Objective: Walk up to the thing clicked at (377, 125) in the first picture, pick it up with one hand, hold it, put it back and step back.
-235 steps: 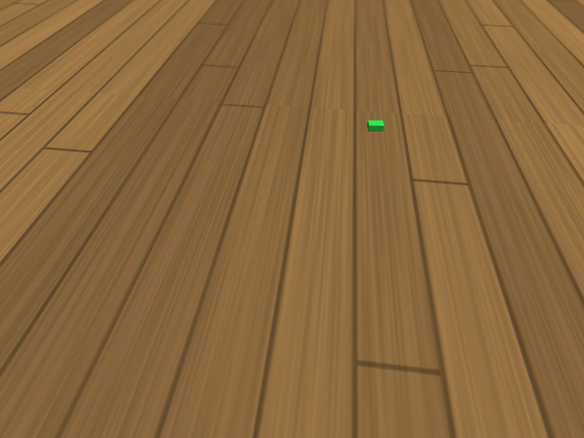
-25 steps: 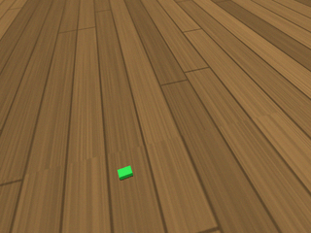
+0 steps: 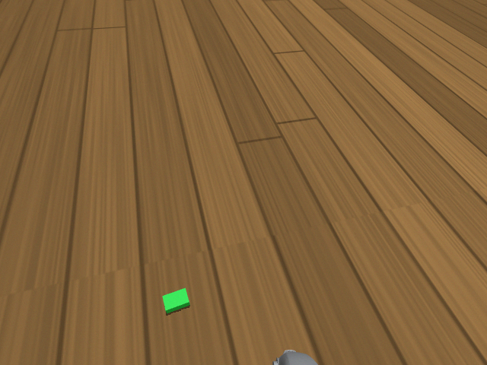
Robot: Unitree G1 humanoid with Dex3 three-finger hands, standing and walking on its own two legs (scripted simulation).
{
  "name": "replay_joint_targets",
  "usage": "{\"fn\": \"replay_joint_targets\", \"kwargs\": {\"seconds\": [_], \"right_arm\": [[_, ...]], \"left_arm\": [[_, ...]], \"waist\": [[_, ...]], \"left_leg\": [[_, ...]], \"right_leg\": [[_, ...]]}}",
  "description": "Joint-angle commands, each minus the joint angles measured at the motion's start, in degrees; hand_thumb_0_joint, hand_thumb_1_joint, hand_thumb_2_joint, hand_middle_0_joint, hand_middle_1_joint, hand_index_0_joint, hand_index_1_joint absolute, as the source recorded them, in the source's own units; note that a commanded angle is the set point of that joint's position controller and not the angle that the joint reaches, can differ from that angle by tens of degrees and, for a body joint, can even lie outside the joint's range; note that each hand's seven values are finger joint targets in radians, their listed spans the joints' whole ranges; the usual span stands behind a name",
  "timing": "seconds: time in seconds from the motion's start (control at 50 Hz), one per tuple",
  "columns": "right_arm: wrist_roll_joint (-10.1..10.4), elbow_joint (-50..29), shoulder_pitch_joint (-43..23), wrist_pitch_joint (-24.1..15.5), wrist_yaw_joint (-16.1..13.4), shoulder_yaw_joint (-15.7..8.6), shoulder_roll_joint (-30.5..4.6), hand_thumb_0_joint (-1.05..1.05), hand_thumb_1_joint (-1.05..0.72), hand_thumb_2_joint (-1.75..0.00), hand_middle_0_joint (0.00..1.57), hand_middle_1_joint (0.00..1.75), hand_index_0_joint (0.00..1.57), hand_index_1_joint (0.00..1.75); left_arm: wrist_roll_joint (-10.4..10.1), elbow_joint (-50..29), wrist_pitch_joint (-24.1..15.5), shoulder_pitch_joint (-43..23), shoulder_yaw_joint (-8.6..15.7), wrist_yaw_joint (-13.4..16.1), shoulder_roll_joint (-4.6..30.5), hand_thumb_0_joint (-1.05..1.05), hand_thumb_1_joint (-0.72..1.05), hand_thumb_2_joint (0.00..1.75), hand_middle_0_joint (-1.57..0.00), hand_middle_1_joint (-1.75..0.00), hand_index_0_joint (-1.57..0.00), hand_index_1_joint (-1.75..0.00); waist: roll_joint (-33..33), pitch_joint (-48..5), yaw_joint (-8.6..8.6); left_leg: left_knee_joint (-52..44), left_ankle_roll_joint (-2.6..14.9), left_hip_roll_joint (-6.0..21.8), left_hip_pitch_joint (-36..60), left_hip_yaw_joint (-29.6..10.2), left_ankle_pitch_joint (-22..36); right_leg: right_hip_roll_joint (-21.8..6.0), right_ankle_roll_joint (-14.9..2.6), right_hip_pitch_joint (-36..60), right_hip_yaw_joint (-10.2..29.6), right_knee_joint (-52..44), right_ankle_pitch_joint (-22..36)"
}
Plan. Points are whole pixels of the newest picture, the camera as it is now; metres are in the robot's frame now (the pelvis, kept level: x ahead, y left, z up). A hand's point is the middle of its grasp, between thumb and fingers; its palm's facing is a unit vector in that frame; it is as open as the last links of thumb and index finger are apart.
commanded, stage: walk up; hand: left
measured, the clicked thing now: (176, 300) +0.49 +0.23 -0.75
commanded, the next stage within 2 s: none
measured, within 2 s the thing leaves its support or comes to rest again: neither
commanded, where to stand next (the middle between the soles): +0.12 -0.01 m, yaw -1 degrees
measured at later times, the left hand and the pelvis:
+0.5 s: hand out of the picture +0.16 +0.23 -0.14, palm faces -0.04 -0.94 -0.34, open 7.4 cm; pelvis +0.04 -0.01 +0.00, yaw -1 degrees
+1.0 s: hand out of the picture +0.12 +0.25 -0.14, palm faces +0.02 -0.94 -0.34, open 7.4 cm; pelvis +0.05 -0.01 +0.01, yaw +0 degrees
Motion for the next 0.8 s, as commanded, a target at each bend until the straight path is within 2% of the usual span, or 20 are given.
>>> {"fn": "replay_joint_targets", "kwargs": {"seconds": [0.0, 0.02, 0.04, 0.08, 0.1, 0.12, 0.14, 0.16, 0.18, 0.2, 0.24, 0.26, 0.28, 0.3, 0.34, 0.36, 0.44, 0.62, 0.7, 0.78], "right_arm": [[0.7, -3.5, -1.6, -0.8, -2.2, -3.1, -13.8, 0.0, -0.9, -0.9, 0.2, 0.3, 0.2, 0.3], [1.0, -3.4, -1.8, -0.4, -2.4, -2.9, -13.5, 0.0, -0.9, -0.9, 0.2, 0.3, 0.2, 0.3], [1.4, -3.3, -2.6, 0.1, -2.5, -2.8, -13.4, 0.0, -0.9, -0.9, 0.2, 0.3, 0.2, 0.3], [2.3, -3.4, -5.0, 1.0, -2.6, -1.9, -11.4, 0.0, -0.9, -0.9, 0.2, 0.3, 0.2, 0.3], [2.4, -3.3, -3.8, 1.1, -2.7, -1.2, -9.6, 0.0, -0.9, -0.9, 0.2, 0.3, 0.2, 0.3], [2.5, -2.6, -0.8, 1.5, -2.8, -0.3, -7.0, 0.0, -0.9, -0.9, 0.2, 0.3, 0.2, 0.3], [2.2, -0.7, -1.3, 2.5, -3.4, -1.3, -9.9, 0.0, -0.9, -0.9, 0.2, 0.3, 0.2, 0.3], [1.9, 0.8, -2.1, 3.0, -3.6, -1.5, -10.4, 0.0, -0.9, -0.9, 0.2, 0.3, 0.2, 0.3], [2.1, 1.7, -2.8, 3.0, -3.5, -1.3, -10.6, 0.0, -0.9, -0.9, 0.2, 0.3, 0.2, 0.3], [2.3, 3.2, -1.2, 2.8, -3.4, -1.3, -10.7, 0.0, -0.9, -0.9, 0.2, 0.3, 0.2, 0.3], [1.7, 6.2, 0.8, 1.9, -3.4, -1.3, -10.7, 0.0, -0.9, -0.9, 0.2, 0.3, 0.2, 0.3], [1.0, 6.3, -1.4, 1.6, -3.4, -1.5, -12.1, 0.0, -0.9, -0.9, 0.2, 0.3, 0.2, 0.3], [0.9, 5.3, -7.1, 1.3, -3.2, -1.5, -13.4, 0.0, -0.9, -0.9, 0.2, 0.3, 0.2, 0.3], [1.3, 5.7, -10.0, 1.3, -2.8, -1.0, -13.2, 0.0, -0.9, -0.9, 0.2, 0.3, 0.2, 0.3], [1.3, 7.9, -9.0, 1.5, -2.6, 0.0, -10.6, 0.0, -0.9, -0.9, 0.2, 0.3, 0.2, 0.3], [1.2, 8.6, -8.7, 1.6, -2.7, 0.0, -10.8, 0.0, -0.9, -0.9, 0.2, 0.3, 0.2, 0.3], [0.8, 10.7, -11.3, 1.1, -2.5, 0.6, -10.8, 0.0, -0.9, -0.9, 0.2, 0.3, 0.2, 0.3], [0.6, 13.7, -14.8, 1.4, -2.5, 0.5, -10.9, 0.0, -0.9, -0.9, 0.2, 0.3, 0.2, 0.3], [0.6, 14.2, -14.9, 1.4, -2.5, 0.4, -10.8, 0.0, -0.9, -0.9, 0.2, 0.3, 0.2, 0.3], [0.8, 14.6, -14.7, 1.6, -2.6, 0.3, -10.6, 0.0, -0.9, -0.9, 0.2, 0.3, 0.2, 0.3]], "left_arm": [[-0.1, -1.3, -0.4, 3.1, 3.0, 1.7, 7.4, 0.0, 0.9, 0.9, -0.2, -0.3, -0.2, -0.3], [-0.2, -1.0, -0.4, 2.9, 3.0, 2.0, 7.1, 0.0, 0.9, 0.9, -0.2, -0.3, -0.2, -0.3], [-0.2, -0.4, -0.3, 2.4, 3.1, 2.2, 7.2, 0.0, 0.9, 0.9, -0.2, -0.3, -0.2, -0.3], [0.3, 0.5, -0.6, 2.1, 3.5, 2.4, 8.9, 0.0, 0.9, 0.9, -0.2, -0.3, -0.2, -0.3], [0.6, 0.1, -0.9, 1.4, 3.9, 2.7, 11.5, 0.0, 0.9, 0.9, -0.2, -0.3, -0.2, -0.3], [0.5, -1.0, -1.1, -1.1, 4.4, 2.7, 14.3, 0.0, 0.9, 0.9, -0.2, -0.3, -0.2, -0.3], [-0.3, -1.2, -0.6, -4.5, 3.9, 2.6, 15.5, 0.0, 0.9, 0.9, -0.2, -0.3, -0.2, -0.3], [0.0, -1.1, -0.3, -5.7, 3.4, 2.6, 13.7, 0.0, 0.9, 0.9, -0.2, -0.3, -0.2, -0.3], [0.4, -0.7, -0.1, -6.8, 2.9, 2.7, 12.9, 0.0, 0.9, 0.9, -0.2, -0.3, -0.2, -0.3], [0.7, -0.5, 0.1, -8.3, 2.7, 2.9, 13.1, 0.0, 0.9, 0.9, -0.2, -0.3, -0.2, -0.3], [0.4, -0.2, 0.8, -11.2, 2.2, 2.6, 11.1, 0.0, 0.9, 0.9, -0.2, -0.3, -0.2, -0.3], [0.0, 0.1, 1.0, -10.8, 1.6, 2.4, 9.1, 0.0, 0.9, 0.9, -0.2, -0.3, -0.2, -0.3], [-0.3, 1.1, 1.2, -10.2, 1.2, 2.3, 7.7, 0.0, 0.9, 0.9, -0.2, -0.3, -0.2, -0.3], [-0.2, 2.6, 1.2, -10.7, 1.7, 2.2, 9.0, 0.0, 0.9, 0.9, -0.2, -0.3, -0.2, -0.3], [0.2, 4.0, 0.8, -12.6, 1.6, 2.1, 9.1, 0.0, 0.9, 0.9, -0.2, -0.3, -0.2, -0.3], [0.2, 4.2, 0.7, -13.7, 1.6, 2.0, 9.3, 0.0, 0.9, 0.9, -0.2, -0.3, -0.2, -0.3], [-0.3, 6.5, 0.8, -15.3, 1.0, 1.8, 7.9, 0.0, 0.9, 0.9, -0.2, -0.3, -0.2, -0.3], [-0.1, 10.9, 1.5, -16.6, 0.7, 1.3, 7.0, 0.0, 0.9, 0.9, -0.2, -0.3, -0.2, -0.3], [0.0, 11.7, 1.3, -16.6, 0.7, 1.3, 7.2, 0.0, 0.9, 0.9, -0.2, -0.3, -0.2, -0.3], [0.0, 12.5, 1.3, -16.8, 0.7, 1.3, 7.0, 0.0, 0.9, 0.9, -0.2, -0.3, -0.2, -0.3]], "waist": [[11.2, -4.4, 0.85], [11.1, -6.0, 0.81], [10.0, -7.2, 1.02], [5.8, -8.1, 2.77], [0.3, -9.5, 2.52], [-6.2, -10.9, 0.82], [-8.0, -10.6, 0.74], [-7.5, -9.4, 0.88], [-7.8, -8.6, 0.51], [-9.2, -8.7, -0.35], [-8.1, -9.9, -2.07], [-3.3, -10.6, -0.93], [0.6, -9.4, 0.98], [-0.4, -7.6, 1.96], [-2.5, -7.8, 0.81], [-1.9, -8.0, 0.14], [1.7, -8.3, 1.11], [3.6, -5.9, 1.52], [2.5, -7.5, 1.24], [2.4, -7.0, 0.93]], "left_leg": [[-4.1, 10.82, 13.1, -1.0, -7.2, 40.7], [-1.3, 10.06, 12.4, 0.2, -6.7, 41.5], [1.0, 8.98, 11.4, -1.3, -6.3, 37.9], [6.4, 5.0, 7.9, -4.4, -4.9, 22.4], [10.5, 3.05, 6.2, -6.8, -4.0, 14.8], [16.0, 0.33, 1.5, -9.0, -2.7, -2.3], [17.1, 0.81, -0.3, -5.2, -3.8, -16.0], [18.0, 0.75, 0.5, -4.5, -5.3, -20.7], [15.9, 0.96, 0.7, -6.0, -6.0, -20.2], [11.5, 0.7, 1.0, -5.2, -5.5, -15.3], [-1.1, 0.41, 2.0, 2.9, -6.5, -0.2], [-4.5, 1.16, 5.2, 4.1, -10.8, 3.6], [-6.3, 2.96, 8.2, -0.5, -15.2, 0.4], [-4.8, 3.41, 8.1, -4.2, -13.0, 0.4], [-4.6, 1.83, 4.2, -1.5, -8.8, -0.3], [-6.0, 1.51, 4.3, -0.3, -8.6, -0.6], [-10.5, 1.57, 5.7, -0.1, -9.9, 3.0], [-16.2, 0.87, 6.1, 1.0, -9.7, -0.6], [-16.4, 0.55, 6.1, 3.7, -8.8, 3.5], [-16.6, 0.29, 5.8, 4.6, -8.8, 4.6]], "right_leg": [[0.6, 0.51, 6.2, -1.6, -8.6, 7.3], [1.7, 0.21, 7.7, -2.3, -10.8, 8.8], [2.6, -0.09, 11.3, -2.8, -14.4, 12.2], [3.0, -1.73, 17.1, -1.7, -21.4, 19.6], [-1.9, -2.98, 20.7, 3.8, -23.9, 27.8], [-13.4, -8.17, 20.0, 19.0, -27.0, 32.6], [-16.9, -13.72, 13.9, 24.3, -28.4, 27.4], [-15.7, -13.04, 11.9, 23.7, -29.1, 21.9], [-13.3, -11.5, 12.3, 20.5, -28.8, 20.0], [-11.7, -9.85, 12.5, 18.6, -27.4, 19.3], [-8.6, -5.83, 8.5, 12.4, -24.0, 20.3], [-6.2, -3.62, 7.3, 9.6, -21.6, 19.8], [-2.9, -1.48, 9.3, 6.5, -22.0, 14.3], [-1.9, -0.96, 13.5, 5.1, -23.7, 11.8], [-4.8, -2.34, 13.4, 8.9, -26.8, 11.2], [-5.4, -2.39, 13.1, 9.1, -27.5, 12.2], [-3.7, -1.11, 16.7, 6.4, -27.9, 15.7], [-2.9, 0.02, 19.1, 4.9, -33.6, 11.4], [-3.5, 0.3, 20.3, 4.7, -34.4, 16.4], [-3.7, 0.53, 20.1, 4.9, -35.2, 16.5]]}}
